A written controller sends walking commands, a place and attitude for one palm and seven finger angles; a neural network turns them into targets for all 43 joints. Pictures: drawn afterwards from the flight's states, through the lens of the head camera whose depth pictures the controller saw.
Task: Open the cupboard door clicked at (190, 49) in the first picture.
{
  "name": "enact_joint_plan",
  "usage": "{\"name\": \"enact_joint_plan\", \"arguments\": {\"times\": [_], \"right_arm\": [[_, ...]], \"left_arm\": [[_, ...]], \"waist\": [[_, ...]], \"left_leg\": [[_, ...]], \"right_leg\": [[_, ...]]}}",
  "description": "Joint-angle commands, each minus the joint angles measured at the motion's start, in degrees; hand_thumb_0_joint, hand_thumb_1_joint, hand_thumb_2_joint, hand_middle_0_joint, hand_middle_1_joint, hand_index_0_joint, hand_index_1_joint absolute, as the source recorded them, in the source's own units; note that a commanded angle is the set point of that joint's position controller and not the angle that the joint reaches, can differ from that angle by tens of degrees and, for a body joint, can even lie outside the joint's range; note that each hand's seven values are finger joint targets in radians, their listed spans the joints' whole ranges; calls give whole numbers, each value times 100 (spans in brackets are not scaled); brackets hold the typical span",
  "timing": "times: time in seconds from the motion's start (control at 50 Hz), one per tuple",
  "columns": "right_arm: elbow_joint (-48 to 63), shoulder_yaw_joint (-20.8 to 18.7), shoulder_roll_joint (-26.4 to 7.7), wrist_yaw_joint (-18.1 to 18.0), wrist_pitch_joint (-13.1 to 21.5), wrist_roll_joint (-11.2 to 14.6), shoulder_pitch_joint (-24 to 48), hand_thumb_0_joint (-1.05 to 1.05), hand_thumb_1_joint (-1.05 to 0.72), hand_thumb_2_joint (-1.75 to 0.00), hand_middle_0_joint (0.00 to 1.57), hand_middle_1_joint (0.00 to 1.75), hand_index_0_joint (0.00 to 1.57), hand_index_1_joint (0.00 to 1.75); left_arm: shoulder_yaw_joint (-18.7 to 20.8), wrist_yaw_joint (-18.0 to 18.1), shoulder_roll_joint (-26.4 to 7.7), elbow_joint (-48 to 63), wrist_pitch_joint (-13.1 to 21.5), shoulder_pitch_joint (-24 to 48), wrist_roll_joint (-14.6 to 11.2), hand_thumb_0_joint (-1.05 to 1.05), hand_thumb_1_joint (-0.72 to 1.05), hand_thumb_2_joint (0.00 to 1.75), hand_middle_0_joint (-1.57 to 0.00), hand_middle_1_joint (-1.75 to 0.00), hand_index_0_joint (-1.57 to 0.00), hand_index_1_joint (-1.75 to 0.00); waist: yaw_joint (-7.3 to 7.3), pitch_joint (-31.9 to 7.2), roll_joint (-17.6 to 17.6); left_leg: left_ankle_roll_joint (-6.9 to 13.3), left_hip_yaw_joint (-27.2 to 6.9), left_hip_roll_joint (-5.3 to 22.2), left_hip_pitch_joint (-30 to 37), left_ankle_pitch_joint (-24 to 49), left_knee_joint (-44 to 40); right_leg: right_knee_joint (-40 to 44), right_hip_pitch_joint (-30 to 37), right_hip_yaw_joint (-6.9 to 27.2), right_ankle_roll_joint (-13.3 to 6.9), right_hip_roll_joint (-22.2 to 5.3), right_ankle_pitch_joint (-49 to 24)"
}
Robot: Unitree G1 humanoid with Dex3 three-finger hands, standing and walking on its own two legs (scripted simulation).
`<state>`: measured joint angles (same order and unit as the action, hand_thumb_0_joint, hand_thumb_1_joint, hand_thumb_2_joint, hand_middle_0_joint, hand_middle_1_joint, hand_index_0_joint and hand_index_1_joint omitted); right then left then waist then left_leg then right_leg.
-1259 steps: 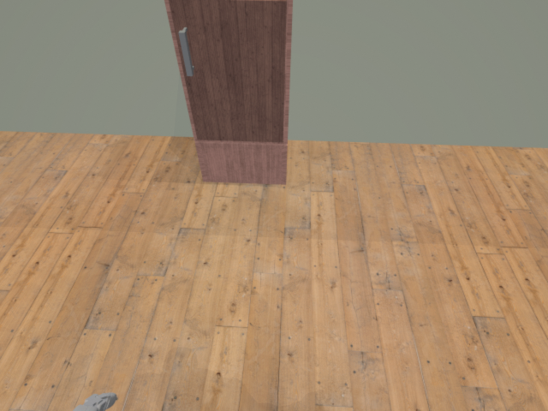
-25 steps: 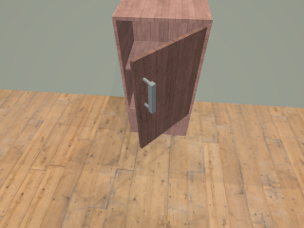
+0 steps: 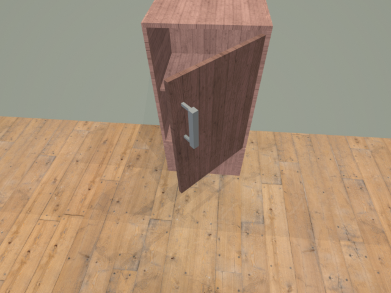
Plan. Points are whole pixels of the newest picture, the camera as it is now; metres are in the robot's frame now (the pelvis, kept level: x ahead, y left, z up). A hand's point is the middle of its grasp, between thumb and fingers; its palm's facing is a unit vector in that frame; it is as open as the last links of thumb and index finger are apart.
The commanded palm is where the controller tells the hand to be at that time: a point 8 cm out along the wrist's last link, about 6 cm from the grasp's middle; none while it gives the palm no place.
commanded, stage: look to check the result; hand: left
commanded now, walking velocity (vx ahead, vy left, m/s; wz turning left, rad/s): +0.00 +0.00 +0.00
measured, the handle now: (189, 125) +0.60 +0.06 -0.06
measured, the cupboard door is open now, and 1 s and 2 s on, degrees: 46 46 46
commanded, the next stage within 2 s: walk to a spot facing it in 0.04 s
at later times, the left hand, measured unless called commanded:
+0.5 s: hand out of the picture +0.05 +0.19 -0.18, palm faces -0.08 -0.97 -0.23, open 7.4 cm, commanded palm none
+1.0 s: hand out of the picture +0.10 +0.15 -0.18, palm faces -0.32 -0.92 -0.25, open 7.4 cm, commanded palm none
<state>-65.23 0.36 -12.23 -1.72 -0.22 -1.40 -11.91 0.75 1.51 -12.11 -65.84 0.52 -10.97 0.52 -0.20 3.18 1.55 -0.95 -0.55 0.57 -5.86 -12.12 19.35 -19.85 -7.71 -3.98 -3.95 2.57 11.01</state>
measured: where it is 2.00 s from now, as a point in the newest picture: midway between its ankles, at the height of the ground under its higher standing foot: outside the picture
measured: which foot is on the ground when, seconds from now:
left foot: down 0.00-0.66, up 0.68-1.00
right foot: down 0.00-1.00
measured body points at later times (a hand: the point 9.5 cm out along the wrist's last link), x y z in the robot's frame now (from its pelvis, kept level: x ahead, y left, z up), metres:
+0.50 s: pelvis -0.01 +0.00 -0.01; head +0.02 -0.01 +0.44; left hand +0.05 +0.25 -0.16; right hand -0.03 -0.24 -0.17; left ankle -0.02 +0.13 -0.75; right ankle +0.00 -0.07 -0.74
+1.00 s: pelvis -0.02 -0.02 -0.01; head +0.03 -0.04 +0.44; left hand +0.12 +0.20 -0.16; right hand +0.01 -0.31 -0.14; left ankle +0.01 +0.11 -0.72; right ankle -0.03 -0.12 -0.75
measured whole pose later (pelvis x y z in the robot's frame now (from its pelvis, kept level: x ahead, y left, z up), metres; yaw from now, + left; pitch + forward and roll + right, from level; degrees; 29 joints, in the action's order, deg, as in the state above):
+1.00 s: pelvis -0.02 -0.02 -0.01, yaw -23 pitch +2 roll +1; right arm -51.0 -2.8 -12.3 -2.0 -1.6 -0.3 -4.1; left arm 4.6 0.5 -12.4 -53.8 -2.8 -12.2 1.8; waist -2.3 5.0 -2.0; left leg -2.2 -0.2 0.3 -19.5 -23.5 40.8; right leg -28.5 -18.3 9.9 -2.7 5.9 11.6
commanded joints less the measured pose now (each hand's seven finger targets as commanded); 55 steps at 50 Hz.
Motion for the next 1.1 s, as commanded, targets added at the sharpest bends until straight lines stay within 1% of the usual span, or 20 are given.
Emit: {"name": "enact_joint_plan", "arguments": {"times": [0.0, 0.36, 0.44, 0.48, 0.52, 0.6, 0.62, 0.64, 0.66, 0.7, 0.72, 0.8, 0.9, 0.96, 0.98, 1.0, 1.02, 1.04, 1.06, 1.08], "right_arm": [[210, -160, -706, -43, 69, 30, -216, 0, -90, -90, 20, 30, 20, 30], [531, -361, -558, -159, -126, 20, -607, 0, -90, -90, 20, 30, 20, 30], [743, -469, -858, -194, -71, -35, -588, 0, -90, -90, 20, 30, 20, 30], [831, -511, -985, -213, -17, -69, -557, 0, -90, -90, 20, 30, 20, 30], [948, -508, -935, -226, 21, -93, -458, 0, -90, -90, 20, 30, 20, 30], [1136, -566, -1095, -178, -6, -85, -21, 0, -90, -90, 20, 30, 20, 30], [1207, -580, -1045, -165, -41, -32, 85, 0, -90, -90, 20, 30, 20, 30], [1403, -532, -577, -131, -66, 51, -5, 0, -90, -90, 20, 30, 20, 30], [1503, -519, -621, -102, -138, 56, 231, 0, -90, -90, 20, 30, 20, 30], [1510, -546, -558, -16, -161, 58, 214, 0, -90, -90, 20, 30, 20, 30], [1474, -533, -588, -34, -153, 48, 254, 0, -90, -90, 20, 30, 20, 30], [1539, -468, -421, -22, -121, 84, 375, 0, -90, -90, 20, 30, 20, 30], [1709, -469, -416, -45, -89, 137, 502, 0, -90, -90, 20, 30, 20, 30], [1650, -478, -505, -84, -52, 159, 118, 0, -90, -90, 20, 30, 20, 30], [1576, -495, -601, -109, -13, 152, -111, 0, -90, -90, 20, 30, 20, 30], [1573, -562, -958, -138, 37, 108, -213, 0, -90, -90, 20, 30, 20, 30], [1674, -655, -1491, -160, 63, 2, -276, 0, -90, -90, 20, 30, 20, 30], [1704, -625, -1516, -190, 39, -36, -265, 0, -90, -90, 20, 30, 20, 30], [1873, -563, -1359, -220, 38, -64, 73, 0, -90, -90, 20, 30, 20, 30], [1857, -504, -1127, -188, 91, -99, 172, 0, -90, -90, 20, 30, 20, 30]], "left_arm": [[168, 43, -875, 255, 113, -130, -15, 0, 90, 90, -20, -30, -20, -30], [444, -46, -851, 777, -229, 4, 51, 0, 90, 90, -20, -30, -20, -30], [469, -138, -624, 1072, -278, 102, 55, 0, 90, 90, -20, -30, -20, -30], [498, -178, -539, 1218, -337, 188, 66, 0, 90, 90, -20, -30, -20, -30], [540, -207, -502, 1320, -361, 203, 72, 0, 90, 90, -20, -30, -20, -30], [540, -277, -408, 1249, -288, -420, 65, 0, 90, 90, -20, -30, -20, -30], [606, -257, -627, 1152, -258, -741, 84, 0, 90, 90, -20, -30, -20, -30], [727, -151, -1313, 1166, -190, -868, 167, 0, 90, 90, -20, -30, -20, -30], [747, -88, -1516, 1177, -204, -1004, 73, 0, 90, 90, -20, -30, -20, -30], [735, -52, -1313, 1427, -247, -393, 73, 0, 90, 90, -20, -30, -20, -30], [717, -18, -1209, 1495, -235, -118, 120, 0, 90, 90, -20, -30, -20, -30], [675, 14, -1119, 1521, -157, -258, 118, 0, 90, 90, -20, -30, -20, -30], [697, -27, -1214, 1537, -194, -366, 136, 0, 90, 90, -20, -30, -20, -30], [692, -47, -1165, 1659, -235, -71, 101, 0, 90, 90, -20, -30, -20, -30], [658, -57, -1097, 1700, -250, 70, 66, 0, 90, 90, -20, -30, -20, -30], [598, -82, -809, 1784, -258, 16, 24, 0, 90, 90, -20, -30, -20, -30], [532, -175, -602, 1946, -249, 38, -22, 0, 90, 90, -20, -30, -20, -30], [572, -205, -842, 1983, -247, 295, 59, 0, 90, 90, -20, -30, -20, -30], [619, -261, -874, 2047, -229, 125, 82, 0, 90, 90, -20, -30, -20, -30], [646, -284, -788, 1868, -273, 56, 144, 0, 90, 90, -20, -30, -20, -30]], "waist": [[28, -191, -256], [147, -170, -357], [144, -125, 630], [115, -27, 1088], [30, -55, 758], [-292, -372, 327], [-448, -402, -195], [-418, -356, -2160], [-594, -268, -2118], [-243, -12, -895], [-108, -157, -1208], [-120, -669, -635], [-175, -692, -1008], [83, -694, -932], [238, -701, -758], [271, -757, 229], [280, -659, 1715], [321, -416, 1166], [53, -318, 599], [-29, -346, 754]], "left_leg": [[234, -318, 479, -177, 807, -166], [171, 285, 572, -365, -165, 693], [601, -575, 1497, -179, -84, -58], [1174, -1041, 2316, -230, 906, -500], [1279, -767, 2382, -173, 1762, -236], [590, 387, 1753, -494, 1843, 958], [268, 673, 1319, -979, 906, 1741], [-162, 1121, 359, -2236, -1568, 3122], [-136, 432, 125, -2465, -2574, 4305], [-84, 34, 356, -2574, -1876, 4831], [-117, -64, 423, -2556, -1677, 4753], [-205, 49, 225, -2099, -1463, 3643], [-160, 24, 21, -1766, -1375, 2584], [-102, -51, -36, -886, -800, 1334], [-75, -43, 82, -47, -334, 577], [179, -995, 966, 705, -434, -142], [755, -2389, 2476, 817, 53, -640], [1185, -2394, 2853, 148, 770, -521], [1291, -1857, 2661, -326, 1300, -354], [1117, -1384, 2180, -310, 1859, -207]], "right_leg": [[412, 152, 760, 76, -916, -952], [-68, -753, 1554, -143, -910, -797], [-1401, -1499, 987, 108, -217, -314], [-3248, -1915, 549, 252, -82, 1693], [-3653, -2040, 699, 294, -316, 1979], [-1715, -645, 187, 291, -298, 761], [-728, -70, 502, 226, -419, -427], [206, 442, 2825, -239, -1816, -1678], [346, 132, 3547, -710, -2299, -2387], [341, -528, 3126, -960, -1966, -450], [198, -506, 3049, -900, -1698, -610], [-183, 11, 2680, -824, -1404, -2069], [-207, 6, 2981, -769, -1262, -2052], [-374, -588, 3003, -473, -1028, -1693], [-574, -1237, 2833, -222, -825, -1245], [-1182, -2179, 2280, 100, -183, -66], [-2612, -2941, 1165, 448, 356, 2115], [-3732, -2832, 983, 564, 49, 2334], [-4316, -2622, 845, 650, -133, 2055], [-4660, -2625, 807, 678, -63, 1747]]}}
